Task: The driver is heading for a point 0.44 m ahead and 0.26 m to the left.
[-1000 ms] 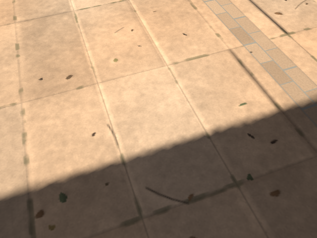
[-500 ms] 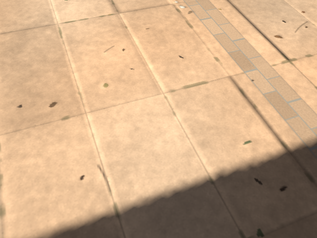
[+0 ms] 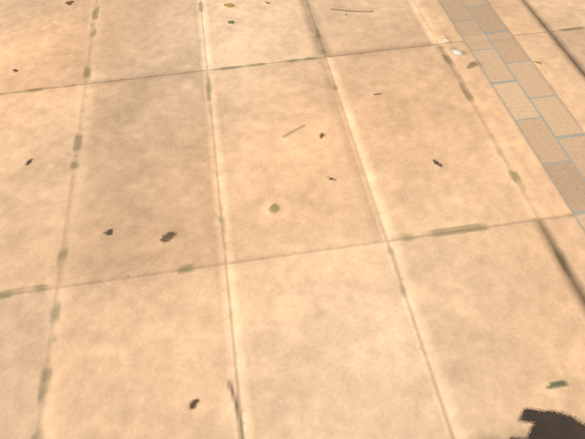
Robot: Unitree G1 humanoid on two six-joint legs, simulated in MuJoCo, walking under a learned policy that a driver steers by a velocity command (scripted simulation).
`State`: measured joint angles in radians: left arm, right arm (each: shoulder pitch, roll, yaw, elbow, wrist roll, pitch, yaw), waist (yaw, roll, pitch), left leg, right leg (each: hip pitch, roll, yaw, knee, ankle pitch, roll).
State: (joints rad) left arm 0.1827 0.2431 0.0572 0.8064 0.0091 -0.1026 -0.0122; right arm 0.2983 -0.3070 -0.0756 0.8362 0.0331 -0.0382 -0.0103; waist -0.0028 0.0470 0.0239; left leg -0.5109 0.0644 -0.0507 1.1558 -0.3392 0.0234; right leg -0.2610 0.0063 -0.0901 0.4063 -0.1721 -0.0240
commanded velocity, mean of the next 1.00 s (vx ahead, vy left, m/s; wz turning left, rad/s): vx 0.36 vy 0.00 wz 0.41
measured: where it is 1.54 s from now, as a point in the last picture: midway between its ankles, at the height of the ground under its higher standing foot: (237, 435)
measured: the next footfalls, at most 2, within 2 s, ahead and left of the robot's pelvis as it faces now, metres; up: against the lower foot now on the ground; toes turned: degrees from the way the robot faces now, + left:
left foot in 0.34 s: +0.31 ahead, +0.18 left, +0.00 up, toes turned +16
right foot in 0.82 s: +0.61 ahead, +0.09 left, +0.00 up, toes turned +25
